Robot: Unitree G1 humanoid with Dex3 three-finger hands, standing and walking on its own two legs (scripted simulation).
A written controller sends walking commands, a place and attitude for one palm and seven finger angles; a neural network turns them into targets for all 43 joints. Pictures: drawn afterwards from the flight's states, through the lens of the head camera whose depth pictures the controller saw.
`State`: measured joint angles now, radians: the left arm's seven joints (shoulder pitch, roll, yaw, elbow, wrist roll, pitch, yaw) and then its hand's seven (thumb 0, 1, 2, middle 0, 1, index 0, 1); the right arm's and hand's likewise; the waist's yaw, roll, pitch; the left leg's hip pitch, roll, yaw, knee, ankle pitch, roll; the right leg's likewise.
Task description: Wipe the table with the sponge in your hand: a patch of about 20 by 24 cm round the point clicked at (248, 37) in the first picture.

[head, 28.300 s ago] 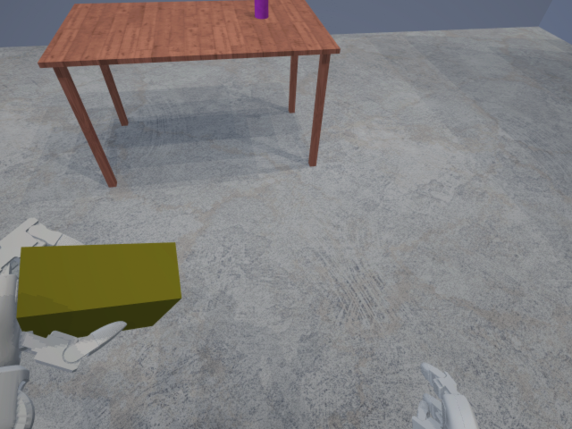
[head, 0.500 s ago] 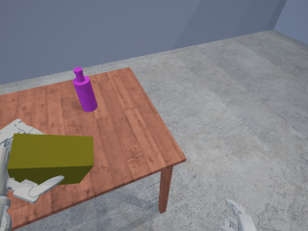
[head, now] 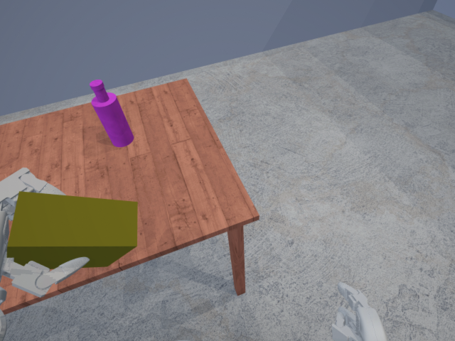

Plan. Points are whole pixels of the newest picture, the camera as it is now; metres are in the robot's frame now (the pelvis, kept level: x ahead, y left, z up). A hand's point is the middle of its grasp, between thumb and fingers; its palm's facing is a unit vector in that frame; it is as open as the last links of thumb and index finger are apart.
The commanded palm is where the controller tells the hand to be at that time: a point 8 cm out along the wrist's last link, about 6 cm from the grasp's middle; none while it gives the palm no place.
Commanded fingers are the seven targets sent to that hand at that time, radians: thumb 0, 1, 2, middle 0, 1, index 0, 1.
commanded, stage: shuffle to correct the standing spot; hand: left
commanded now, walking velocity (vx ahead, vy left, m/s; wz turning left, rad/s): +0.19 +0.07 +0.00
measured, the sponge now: (89, 236) +0.23 +0.20 +0.14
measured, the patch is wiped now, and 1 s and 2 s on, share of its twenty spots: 0.00 0.00 0.00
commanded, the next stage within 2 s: come to a stop and stand still in 0.34 s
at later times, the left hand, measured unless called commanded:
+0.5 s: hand (72, 202) +0.24 +0.20 +0.20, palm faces +0.34 -0.79 -0.51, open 10.3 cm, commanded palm +0.18 +0.26 +0.20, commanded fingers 0.00 0.10 1.30 -1.20 -1.60 -1.20 -1.60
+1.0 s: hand (32, 190) +0.26 +0.27 +0.20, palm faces +0.33 -0.82 -0.47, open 10.3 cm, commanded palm +0.20 +0.31 +0.20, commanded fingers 0.00 0.10 1.30 -1.20 -1.60 -1.20 -1.60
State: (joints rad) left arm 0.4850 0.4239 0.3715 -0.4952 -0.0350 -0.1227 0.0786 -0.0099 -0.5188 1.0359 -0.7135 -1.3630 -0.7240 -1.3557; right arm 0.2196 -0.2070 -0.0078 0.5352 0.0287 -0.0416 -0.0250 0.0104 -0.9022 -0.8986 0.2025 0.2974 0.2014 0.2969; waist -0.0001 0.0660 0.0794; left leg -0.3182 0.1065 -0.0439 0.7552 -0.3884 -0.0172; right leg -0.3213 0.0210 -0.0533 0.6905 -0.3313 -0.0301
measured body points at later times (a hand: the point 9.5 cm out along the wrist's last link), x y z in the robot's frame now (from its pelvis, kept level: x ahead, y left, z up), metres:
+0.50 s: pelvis +0.04 -0.03 +0.02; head +0.05 -0.05 +0.47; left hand +0.22 +0.24 +0.23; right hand +0.21 -0.27 -0.07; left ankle +0.00 +0.08 -0.68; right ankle +0.03 -0.08 -0.71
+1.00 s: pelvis +0.04 +0.03 +0.02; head +0.06 +0.03 +0.47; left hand +0.24 +0.31 +0.22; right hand +0.21 -0.20 -0.05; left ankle +0.08 +0.15 -0.71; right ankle +0.03 -0.08 -0.71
